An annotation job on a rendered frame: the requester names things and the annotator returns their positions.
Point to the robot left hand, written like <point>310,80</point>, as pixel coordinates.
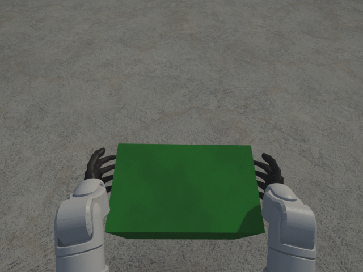
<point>94,164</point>

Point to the robot right hand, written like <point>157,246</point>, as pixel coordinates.
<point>273,173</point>

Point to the carton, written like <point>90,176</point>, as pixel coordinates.
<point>190,191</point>

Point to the robot right forearm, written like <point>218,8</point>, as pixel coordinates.
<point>291,231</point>

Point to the robot left forearm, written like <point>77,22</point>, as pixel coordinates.
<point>79,231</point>

